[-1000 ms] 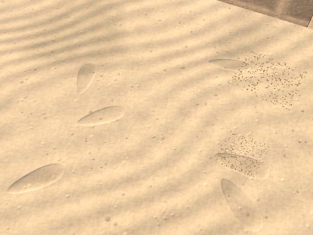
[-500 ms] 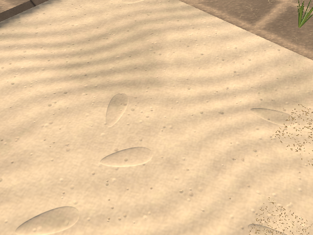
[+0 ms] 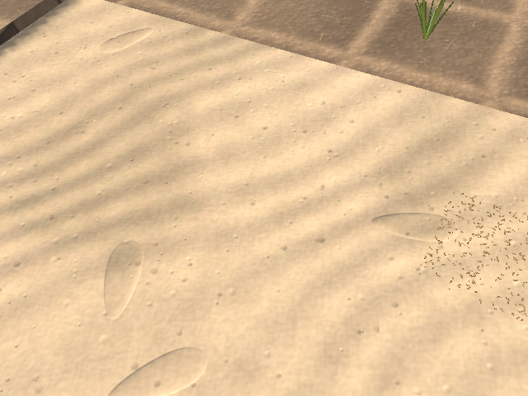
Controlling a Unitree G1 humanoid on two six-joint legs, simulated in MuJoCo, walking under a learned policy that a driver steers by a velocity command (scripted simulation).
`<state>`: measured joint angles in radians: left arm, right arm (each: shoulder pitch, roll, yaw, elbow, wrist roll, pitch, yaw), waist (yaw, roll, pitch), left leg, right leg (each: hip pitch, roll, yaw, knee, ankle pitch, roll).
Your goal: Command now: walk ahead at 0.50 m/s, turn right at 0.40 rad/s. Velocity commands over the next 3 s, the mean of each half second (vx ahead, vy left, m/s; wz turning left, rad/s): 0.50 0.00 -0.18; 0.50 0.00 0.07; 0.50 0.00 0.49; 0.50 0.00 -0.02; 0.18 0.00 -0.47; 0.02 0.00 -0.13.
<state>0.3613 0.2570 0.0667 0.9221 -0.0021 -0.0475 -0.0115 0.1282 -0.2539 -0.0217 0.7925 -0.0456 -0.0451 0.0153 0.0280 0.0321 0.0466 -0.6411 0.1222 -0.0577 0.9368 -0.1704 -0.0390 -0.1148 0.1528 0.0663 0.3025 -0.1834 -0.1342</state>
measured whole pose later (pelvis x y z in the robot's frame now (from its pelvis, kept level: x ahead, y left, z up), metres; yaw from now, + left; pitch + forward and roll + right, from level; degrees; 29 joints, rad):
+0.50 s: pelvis +0.28 +0.06 +0.00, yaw -5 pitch +0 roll +0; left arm 0.23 0.28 0.04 0.86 0.04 -0.03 -0.03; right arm 0.36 -0.24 -0.03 0.91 -0.01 -0.09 0.01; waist -0.01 -0.05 0.03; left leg -0.13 -0.07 0.05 0.29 -0.17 0.08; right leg -0.54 -0.04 0.03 1.03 -0.25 -0.04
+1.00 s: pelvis +0.54 -0.02 +0.00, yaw -1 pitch +0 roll +0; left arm 0.28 0.23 0.04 0.92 0.02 -0.09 0.00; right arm 0.30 -0.25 -0.05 0.94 -0.02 -0.03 0.02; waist -0.01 0.04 0.04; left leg -0.49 0.05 -0.02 1.09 -0.26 0.07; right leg -0.15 0.04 -0.15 0.32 -0.17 -0.09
